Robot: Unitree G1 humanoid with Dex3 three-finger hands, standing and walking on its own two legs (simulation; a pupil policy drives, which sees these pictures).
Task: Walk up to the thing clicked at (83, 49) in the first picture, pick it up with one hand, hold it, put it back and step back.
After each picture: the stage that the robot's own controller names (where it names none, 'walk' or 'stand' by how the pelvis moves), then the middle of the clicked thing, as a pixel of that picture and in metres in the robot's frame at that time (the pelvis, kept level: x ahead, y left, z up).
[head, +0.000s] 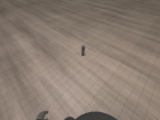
stand; (83, 51) +1.41 +0.09 -0.65
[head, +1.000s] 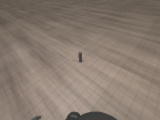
walk; (80, 57) +1.28 +0.23 -0.64
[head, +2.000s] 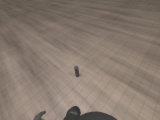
walk; (76, 71) +0.84 +0.24 -0.65
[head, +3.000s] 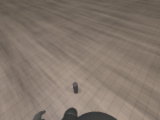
walk; (75, 88) +0.53 +0.17 -0.65
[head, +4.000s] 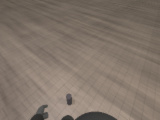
stand; (69, 99) +0.39 +0.18 -0.64
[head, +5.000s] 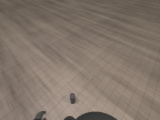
stand; (72, 98) +0.38 +0.15 -0.65
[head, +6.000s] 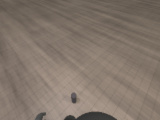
stand; (73, 98) +0.38 +0.14 -0.65
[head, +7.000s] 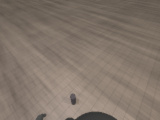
stand; (73, 99) +0.39 +0.15 -0.66
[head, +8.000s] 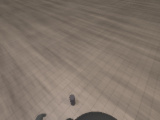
stand; (72, 100) +0.38 +0.16 -0.66
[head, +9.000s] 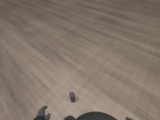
go down; (72, 97) +0.38 +0.17 -0.65
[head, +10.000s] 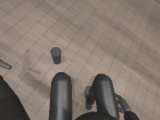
go down; (56, 57) +0.46 +0.21 -0.24
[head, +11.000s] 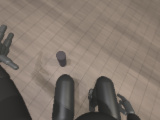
close in; (62, 60) +0.46 +0.20 -0.26
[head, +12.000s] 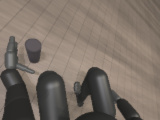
close in; (34, 53) +0.45 +0.25 -0.16
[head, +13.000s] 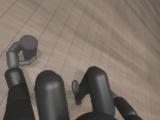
close; (29, 51) +0.44 +0.26 -0.16
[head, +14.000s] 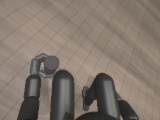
lift; (50, 68) +0.33 +0.24 -0.11
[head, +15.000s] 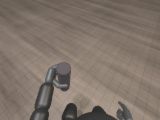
lift; (64, 79) +0.30 +0.15 +0.05
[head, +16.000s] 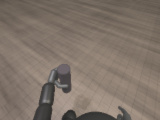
hold; (65, 80) +0.30 +0.15 +0.02
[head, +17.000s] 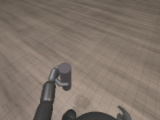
hold; (65, 78) +0.31 +0.15 +0.02
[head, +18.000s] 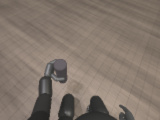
crouch; (61, 73) +0.35 +0.17 -0.03
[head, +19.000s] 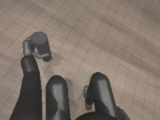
lower; (44, 50) +0.48 +0.23 -0.07
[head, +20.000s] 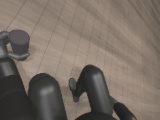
lower; (20, 48) +0.46 +0.26 -0.17
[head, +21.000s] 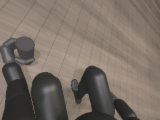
lower; (26, 53) +0.44 +0.25 -0.16
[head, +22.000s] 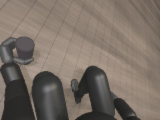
lower; (25, 53) +0.43 +0.26 -0.16
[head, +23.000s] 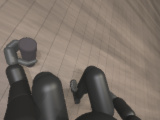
lower; (29, 55) +0.43 +0.24 -0.17
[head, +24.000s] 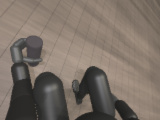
open; (34, 54) +0.44 +0.23 -0.16
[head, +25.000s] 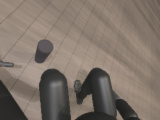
stand; (42, 53) +0.42 +0.22 -0.17
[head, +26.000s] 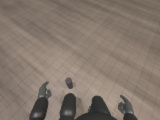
stand; (69, 83) +0.39 +0.16 -0.50
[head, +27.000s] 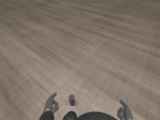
stand; (72, 100) +0.37 +0.15 -0.60
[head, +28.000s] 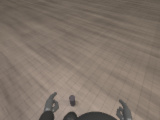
stand; (72, 101) +0.36 +0.14 -0.60
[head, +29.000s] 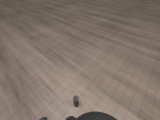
stand; (76, 101) +0.38 +0.13 -0.65
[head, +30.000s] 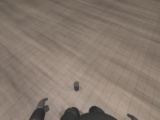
walk; (76, 86) +0.42 +0.09 -0.63
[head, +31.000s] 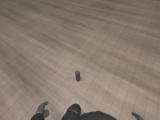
walk; (77, 76) +0.62 +0.15 -0.64
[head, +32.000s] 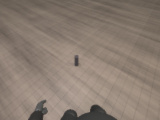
walk; (76, 61) +0.96 +0.16 -0.63
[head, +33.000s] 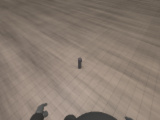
stand; (79, 63) +1.01 +0.13 -0.64
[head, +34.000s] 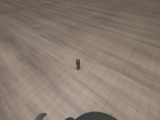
stand; (78, 64) +1.03 +0.16 -0.66
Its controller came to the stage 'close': yes
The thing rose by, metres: 0.68
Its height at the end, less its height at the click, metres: +0.00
